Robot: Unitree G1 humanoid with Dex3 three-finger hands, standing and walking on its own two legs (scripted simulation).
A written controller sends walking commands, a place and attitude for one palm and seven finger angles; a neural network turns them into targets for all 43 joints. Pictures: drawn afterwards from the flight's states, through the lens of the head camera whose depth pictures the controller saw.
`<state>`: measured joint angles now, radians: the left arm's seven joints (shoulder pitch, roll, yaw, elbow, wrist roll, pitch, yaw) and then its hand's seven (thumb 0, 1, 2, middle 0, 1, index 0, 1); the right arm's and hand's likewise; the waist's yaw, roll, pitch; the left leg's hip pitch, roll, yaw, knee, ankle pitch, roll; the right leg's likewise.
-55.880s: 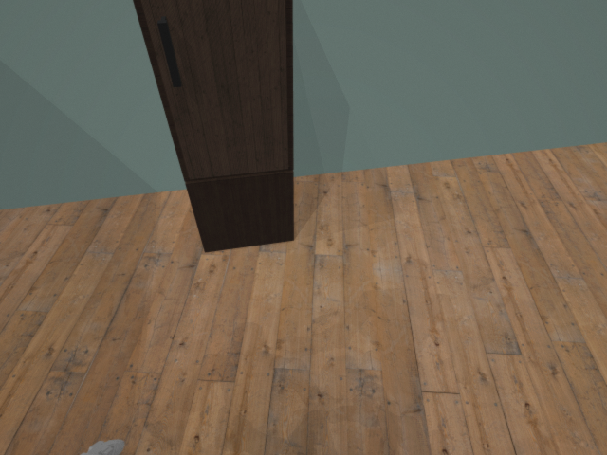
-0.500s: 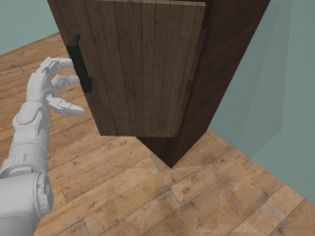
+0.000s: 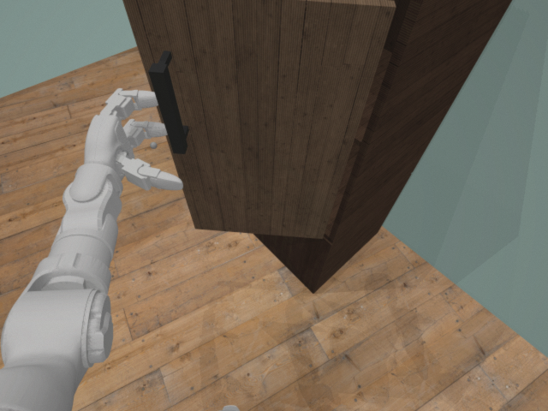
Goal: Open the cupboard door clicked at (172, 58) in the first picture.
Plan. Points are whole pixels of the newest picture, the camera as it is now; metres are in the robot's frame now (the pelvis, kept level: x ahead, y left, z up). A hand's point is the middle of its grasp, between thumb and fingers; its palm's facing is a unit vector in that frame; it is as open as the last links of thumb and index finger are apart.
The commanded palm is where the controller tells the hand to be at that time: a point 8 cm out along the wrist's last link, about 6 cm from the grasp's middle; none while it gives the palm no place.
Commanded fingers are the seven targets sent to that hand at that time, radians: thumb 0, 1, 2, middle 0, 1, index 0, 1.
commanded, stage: slide the fingers in behind the handle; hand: left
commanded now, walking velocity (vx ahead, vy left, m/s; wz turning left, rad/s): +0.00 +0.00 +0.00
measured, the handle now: (173, 105) +0.55 +0.16 +0.12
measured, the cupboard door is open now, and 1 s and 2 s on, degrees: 43 43 43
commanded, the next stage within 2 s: move the hooked fingers beside the handle in 0.28 s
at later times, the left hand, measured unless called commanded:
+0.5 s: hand (154, 148) +0.46 +0.18 +0.11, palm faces -0.02 -1.00 -0.02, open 14.4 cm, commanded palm +0.44 +0.20 +0.11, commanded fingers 0.00 -0.50 0.30 -0.30 -1.20 -0.30 -1.20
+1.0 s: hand (151, 144) +0.47 +0.18 +0.12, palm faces -0.05 -1.00 -0.01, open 14.1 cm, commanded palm +0.45 +0.23 +0.11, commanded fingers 0.00 -0.50 0.30 -0.30 -1.20 -0.30 -1.20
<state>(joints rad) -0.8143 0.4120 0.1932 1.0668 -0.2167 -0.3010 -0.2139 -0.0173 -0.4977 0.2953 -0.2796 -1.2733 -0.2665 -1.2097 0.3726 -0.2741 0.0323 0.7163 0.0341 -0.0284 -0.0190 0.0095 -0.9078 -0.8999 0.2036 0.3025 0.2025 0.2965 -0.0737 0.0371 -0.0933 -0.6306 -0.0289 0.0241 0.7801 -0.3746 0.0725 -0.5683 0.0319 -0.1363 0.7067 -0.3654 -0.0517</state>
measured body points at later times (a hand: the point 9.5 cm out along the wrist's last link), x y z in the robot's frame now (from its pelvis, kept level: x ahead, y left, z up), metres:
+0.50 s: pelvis +0.00 +0.00 +0.00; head +0.07 +0.01 +0.45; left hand +0.45 +0.23 +0.12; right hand +0.06 -0.26 -0.12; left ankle +0.00 +0.07 -0.71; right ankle -0.01 -0.09 -0.71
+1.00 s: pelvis +0.00 -0.01 +0.00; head +0.07 +0.00 +0.45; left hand +0.46 +0.24 +0.12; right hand +0.03 -0.27 -0.12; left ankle +0.00 +0.07 -0.71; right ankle -0.01 -0.09 -0.71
